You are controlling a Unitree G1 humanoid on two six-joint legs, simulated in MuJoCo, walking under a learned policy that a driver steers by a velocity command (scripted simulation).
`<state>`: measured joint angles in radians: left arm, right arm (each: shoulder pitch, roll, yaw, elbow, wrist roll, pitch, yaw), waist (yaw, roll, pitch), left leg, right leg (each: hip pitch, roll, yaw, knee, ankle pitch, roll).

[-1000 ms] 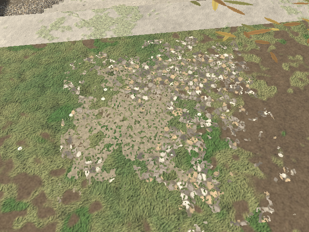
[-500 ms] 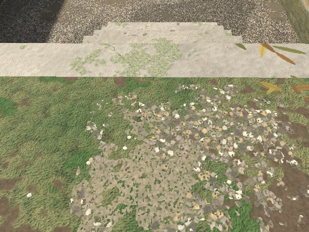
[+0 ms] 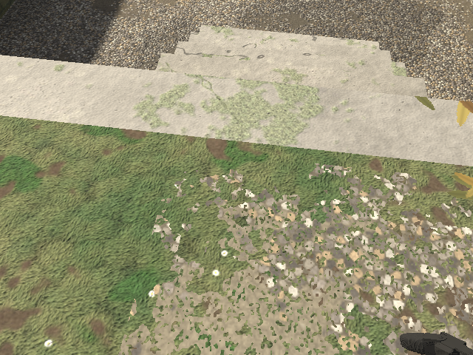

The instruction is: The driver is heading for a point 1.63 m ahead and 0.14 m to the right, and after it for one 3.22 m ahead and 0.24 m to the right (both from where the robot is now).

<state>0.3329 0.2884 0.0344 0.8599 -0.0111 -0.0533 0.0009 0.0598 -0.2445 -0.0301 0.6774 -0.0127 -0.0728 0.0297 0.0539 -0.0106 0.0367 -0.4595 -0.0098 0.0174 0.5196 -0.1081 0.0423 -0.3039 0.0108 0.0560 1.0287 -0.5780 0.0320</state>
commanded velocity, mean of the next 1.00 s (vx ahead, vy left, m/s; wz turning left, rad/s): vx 0.05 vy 0.00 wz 0.01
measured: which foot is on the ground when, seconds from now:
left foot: down 0.00-1.00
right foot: up 0.00-0.24, down 0.26-1.00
